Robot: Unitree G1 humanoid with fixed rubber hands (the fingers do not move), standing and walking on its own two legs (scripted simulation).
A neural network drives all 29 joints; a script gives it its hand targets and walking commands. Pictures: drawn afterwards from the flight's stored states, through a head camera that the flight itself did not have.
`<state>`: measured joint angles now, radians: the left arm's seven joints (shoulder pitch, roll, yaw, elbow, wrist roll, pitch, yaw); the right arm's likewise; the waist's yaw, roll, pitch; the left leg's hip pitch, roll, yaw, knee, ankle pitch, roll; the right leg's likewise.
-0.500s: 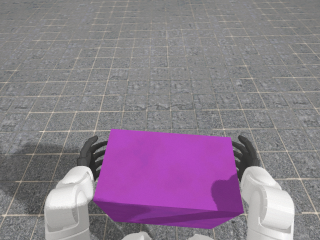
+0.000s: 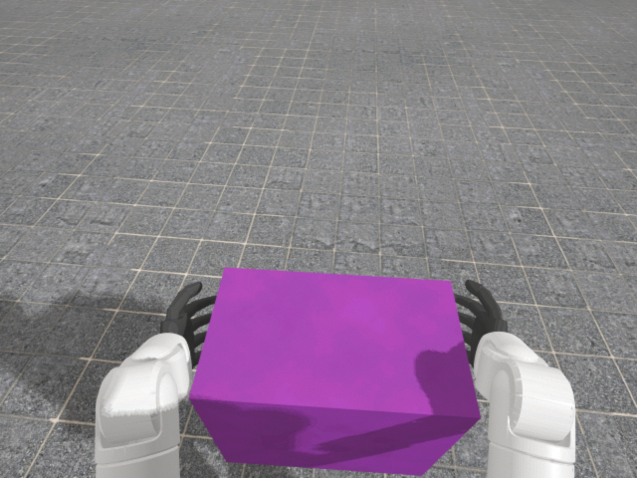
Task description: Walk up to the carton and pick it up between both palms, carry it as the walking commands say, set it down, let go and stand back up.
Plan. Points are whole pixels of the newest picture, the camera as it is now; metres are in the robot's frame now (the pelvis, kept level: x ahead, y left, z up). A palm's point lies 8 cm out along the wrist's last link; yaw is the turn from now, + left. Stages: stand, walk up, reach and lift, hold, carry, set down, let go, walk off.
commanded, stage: carry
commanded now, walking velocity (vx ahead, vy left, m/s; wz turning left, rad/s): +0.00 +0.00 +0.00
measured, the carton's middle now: (329, 378) +0.24 +0.01 +0.01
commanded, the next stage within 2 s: none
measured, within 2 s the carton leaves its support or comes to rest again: neither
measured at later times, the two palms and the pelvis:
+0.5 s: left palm (203, 340) +0.24 +0.16 +0.08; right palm (512, 354) +0.24 -0.19 +0.08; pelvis +0.00 -0.01 +0.00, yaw -1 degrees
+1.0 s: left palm (233, 330) +0.26 +0.13 +0.07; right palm (528, 343) +0.27 -0.22 +0.07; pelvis +0.01 -0.04 +0.00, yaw -1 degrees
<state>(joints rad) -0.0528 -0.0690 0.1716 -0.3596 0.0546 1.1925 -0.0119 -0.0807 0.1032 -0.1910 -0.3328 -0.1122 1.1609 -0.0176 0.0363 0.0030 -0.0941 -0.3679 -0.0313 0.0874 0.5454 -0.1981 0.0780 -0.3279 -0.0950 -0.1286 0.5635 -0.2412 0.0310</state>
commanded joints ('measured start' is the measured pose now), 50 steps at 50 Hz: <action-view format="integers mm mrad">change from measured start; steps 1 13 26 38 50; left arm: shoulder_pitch -589 -551 -490 -510 -521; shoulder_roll -780 -771 -773 -775 -734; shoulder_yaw -796 -758 -719 -745 -696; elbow -133 -94 -21 -72 19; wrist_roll -385 -341 -313 -317 -253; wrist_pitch -12 -23 -64 -116 -184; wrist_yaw -195 -179 -187 -181 -165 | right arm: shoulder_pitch -442 -469 -463 -486 -482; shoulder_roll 780 790 768 776 730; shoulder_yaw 775 768 750 770 704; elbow -91 -51 -29 -56 64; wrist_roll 374 392 358 362 307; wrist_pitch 32 30 -20 -72 -139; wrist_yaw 204 221 205 202 206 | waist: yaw -34 -24 -26 -31 -32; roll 76 45 -19 -33 -11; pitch -176 -165 -203 -213 -174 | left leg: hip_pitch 75 38 107 123 110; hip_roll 224 178 161 152 156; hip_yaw -256 -170 -139 -115 -121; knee -320 -246 -149 -108 -107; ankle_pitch -214 -143 -26 60 86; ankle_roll -15 -33 -31 -47 -52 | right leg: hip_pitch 54 106 51 61 50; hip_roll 8 -28 -52 -60 -47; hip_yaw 22 45 101 112 114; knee -33 -104 -176 -187 -181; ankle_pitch -51 -33 -67 -19 -15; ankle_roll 9 -18 -33 -46 -54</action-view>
